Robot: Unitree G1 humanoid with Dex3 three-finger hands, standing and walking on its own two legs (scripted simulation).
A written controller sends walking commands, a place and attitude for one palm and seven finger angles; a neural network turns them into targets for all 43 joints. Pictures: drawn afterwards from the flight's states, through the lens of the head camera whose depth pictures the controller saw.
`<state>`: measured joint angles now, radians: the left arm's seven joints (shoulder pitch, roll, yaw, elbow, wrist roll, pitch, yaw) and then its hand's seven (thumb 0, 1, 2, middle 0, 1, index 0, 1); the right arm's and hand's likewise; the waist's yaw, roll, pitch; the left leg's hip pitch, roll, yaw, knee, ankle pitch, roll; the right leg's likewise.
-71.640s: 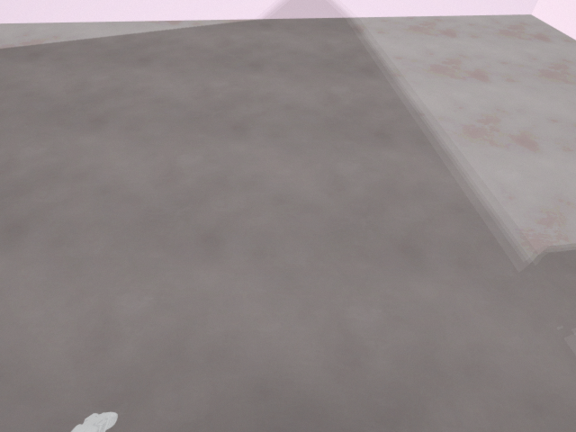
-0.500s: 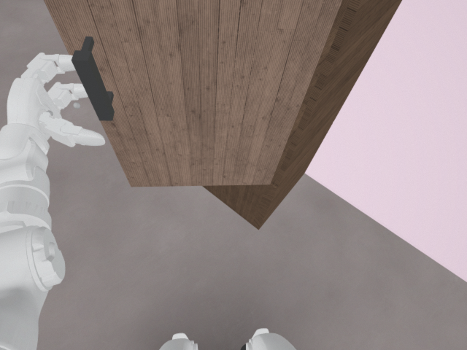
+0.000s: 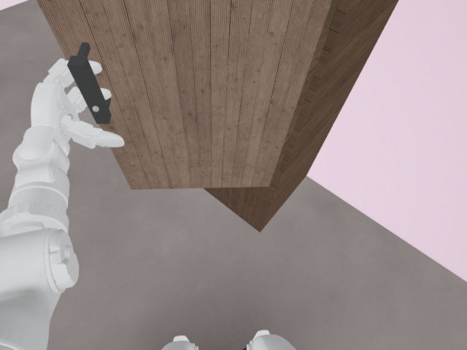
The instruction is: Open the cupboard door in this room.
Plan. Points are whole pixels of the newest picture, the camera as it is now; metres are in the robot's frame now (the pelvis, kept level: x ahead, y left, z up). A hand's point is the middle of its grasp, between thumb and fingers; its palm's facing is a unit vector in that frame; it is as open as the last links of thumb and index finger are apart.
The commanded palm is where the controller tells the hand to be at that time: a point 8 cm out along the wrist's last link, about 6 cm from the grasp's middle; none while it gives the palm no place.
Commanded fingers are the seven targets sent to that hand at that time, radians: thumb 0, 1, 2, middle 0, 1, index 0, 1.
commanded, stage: slide the fingers in behind the handle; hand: left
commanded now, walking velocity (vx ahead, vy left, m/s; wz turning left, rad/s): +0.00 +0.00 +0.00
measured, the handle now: (94, 85) +0.55 +0.22 +0.11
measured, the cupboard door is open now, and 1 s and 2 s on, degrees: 43 43 53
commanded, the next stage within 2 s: close the thumb around the handle in 0.66 s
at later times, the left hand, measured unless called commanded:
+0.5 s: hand (104, 108) +0.50 +0.19 +0.11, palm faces +0.01 -1.00 +0.00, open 14.1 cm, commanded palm +0.48 +0.23 +0.11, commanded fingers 0.00 -0.50 0.30 -0.30 -1.20 -0.30 -1.20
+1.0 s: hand (104, 108) +0.50 +0.19 +0.11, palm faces +0.01 -1.00 +0.00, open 12.5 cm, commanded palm +0.47 +0.23 +0.11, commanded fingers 0.00 0.23 0.61 -0.35 -1.28 -0.35 -1.28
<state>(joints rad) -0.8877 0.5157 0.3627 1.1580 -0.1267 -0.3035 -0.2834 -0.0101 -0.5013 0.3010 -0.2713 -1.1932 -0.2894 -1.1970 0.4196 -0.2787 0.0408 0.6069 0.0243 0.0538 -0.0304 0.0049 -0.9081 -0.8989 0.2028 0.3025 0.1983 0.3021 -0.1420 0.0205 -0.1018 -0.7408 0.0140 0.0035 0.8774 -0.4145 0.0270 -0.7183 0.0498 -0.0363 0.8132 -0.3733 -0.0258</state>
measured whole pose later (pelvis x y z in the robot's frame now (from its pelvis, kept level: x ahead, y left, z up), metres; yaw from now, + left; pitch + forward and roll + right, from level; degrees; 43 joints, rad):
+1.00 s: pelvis +0.00 +0.01 +0.00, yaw +0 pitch +16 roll -2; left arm -0.90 0.47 0.33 1.17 -0.12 -0.33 -0.23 -0.01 -0.25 0.41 -0.29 -1.22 -0.30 -1.23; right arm 0.41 -0.27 0.04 0.63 0.02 0.04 -0.02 0.00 -0.91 -0.90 0.20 0.30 0.20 0.30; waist -0.14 0.02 -0.10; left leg -0.75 0.00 0.00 0.88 -0.42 0.03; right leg -0.72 0.04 -0.04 0.82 -0.38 -0.02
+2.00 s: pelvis +0.02 +0.01 +0.01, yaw -2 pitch +12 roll -1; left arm -0.44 0.33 0.30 0.69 -0.22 -0.26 -0.26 0.01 0.70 0.73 -0.34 -1.35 -0.34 -1.33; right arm 0.40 -0.26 0.02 0.54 0.05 0.06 -0.01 0.01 -0.91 -0.90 0.20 0.30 0.20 0.30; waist -0.09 0.03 -0.14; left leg -0.59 0.01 0.04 0.80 -0.42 0.04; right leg -0.59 0.05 0.01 0.75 -0.37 -0.02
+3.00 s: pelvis +0.00 -0.04 +0.02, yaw +3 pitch +2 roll +1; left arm 0.21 -0.08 -0.22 -0.09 0.04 -0.05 0.50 0.02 0.53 0.74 -0.35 -1.31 -0.37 -1.31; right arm 0.17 -0.19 0.03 0.55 -0.05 0.06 -0.02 0.01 -0.91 -0.90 0.20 0.30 0.20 0.30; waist 0.01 0.04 -0.07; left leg -0.38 -0.01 -0.04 0.72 -0.37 -0.02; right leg -0.38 0.03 -0.08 0.73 -0.39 -0.07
